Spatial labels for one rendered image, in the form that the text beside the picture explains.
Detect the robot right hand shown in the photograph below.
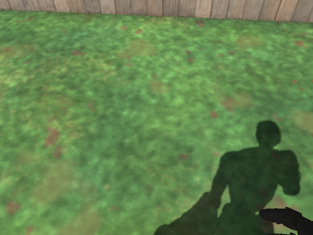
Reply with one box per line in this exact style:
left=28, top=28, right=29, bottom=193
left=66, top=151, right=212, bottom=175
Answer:
left=259, top=207, right=313, bottom=235

